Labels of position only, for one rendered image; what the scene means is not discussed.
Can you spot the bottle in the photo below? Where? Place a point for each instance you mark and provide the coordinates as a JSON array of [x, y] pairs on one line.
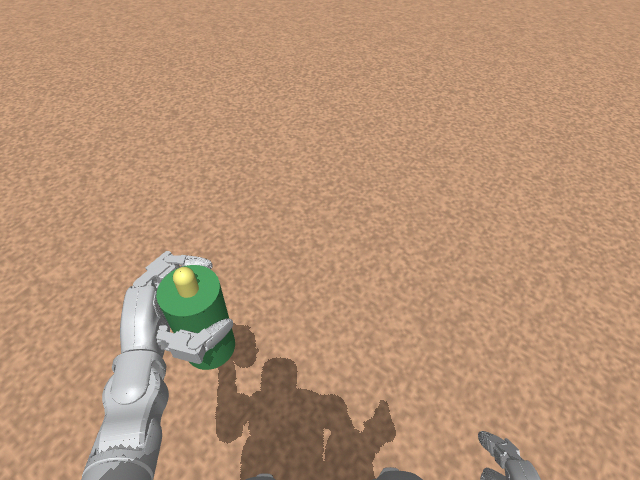
[[191, 299]]

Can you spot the right robot hand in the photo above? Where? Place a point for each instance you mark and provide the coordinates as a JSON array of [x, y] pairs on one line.
[[507, 455]]

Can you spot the left robot hand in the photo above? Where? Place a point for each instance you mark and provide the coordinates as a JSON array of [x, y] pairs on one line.
[[144, 326]]

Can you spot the left robot arm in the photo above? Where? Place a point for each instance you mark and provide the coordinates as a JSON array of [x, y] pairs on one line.
[[128, 443]]

